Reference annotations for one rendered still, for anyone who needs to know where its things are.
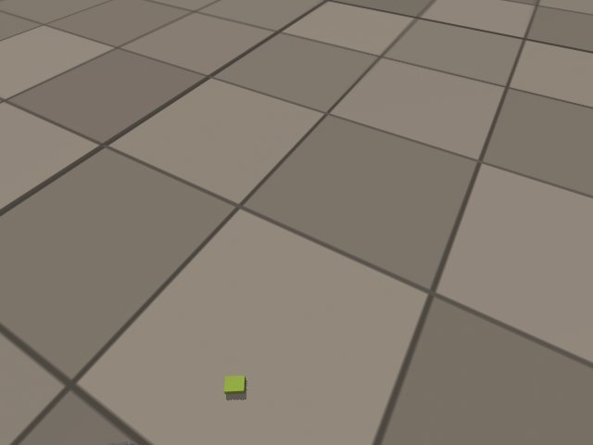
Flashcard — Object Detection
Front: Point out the small box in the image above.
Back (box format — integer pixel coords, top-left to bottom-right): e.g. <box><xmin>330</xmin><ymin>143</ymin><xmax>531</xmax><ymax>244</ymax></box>
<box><xmin>224</xmin><ymin>375</ymin><xmax>246</xmax><ymax>395</ymax></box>

